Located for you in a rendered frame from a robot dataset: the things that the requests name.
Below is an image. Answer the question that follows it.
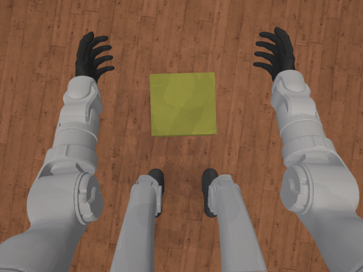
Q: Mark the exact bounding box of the carton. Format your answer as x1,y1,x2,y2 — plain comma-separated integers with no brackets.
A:
150,73,217,137

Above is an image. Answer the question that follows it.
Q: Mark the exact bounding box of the right robot hand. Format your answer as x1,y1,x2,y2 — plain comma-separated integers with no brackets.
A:
253,27,295,82

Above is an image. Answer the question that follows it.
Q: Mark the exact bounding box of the left robot hand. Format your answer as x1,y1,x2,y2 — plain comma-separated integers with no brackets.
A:
75,31,115,83

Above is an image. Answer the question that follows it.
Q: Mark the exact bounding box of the left robot forearm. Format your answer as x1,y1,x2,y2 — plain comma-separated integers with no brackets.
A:
27,76,103,221

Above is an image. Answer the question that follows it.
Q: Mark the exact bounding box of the robot right upper arm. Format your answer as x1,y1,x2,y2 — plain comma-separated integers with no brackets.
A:
280,163,363,272

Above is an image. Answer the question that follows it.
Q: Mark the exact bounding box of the left robot shin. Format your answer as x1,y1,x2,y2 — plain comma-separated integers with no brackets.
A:
130,175,158,194

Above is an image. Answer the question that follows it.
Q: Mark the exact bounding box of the robot left upper arm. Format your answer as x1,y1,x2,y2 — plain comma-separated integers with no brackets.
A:
0,172,103,272

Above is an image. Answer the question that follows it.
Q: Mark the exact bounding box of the right robot forearm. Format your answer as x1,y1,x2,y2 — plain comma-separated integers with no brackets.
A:
271,70,360,206

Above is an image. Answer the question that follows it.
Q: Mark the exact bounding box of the robot right thigh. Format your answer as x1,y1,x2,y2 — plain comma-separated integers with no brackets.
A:
209,180,268,272

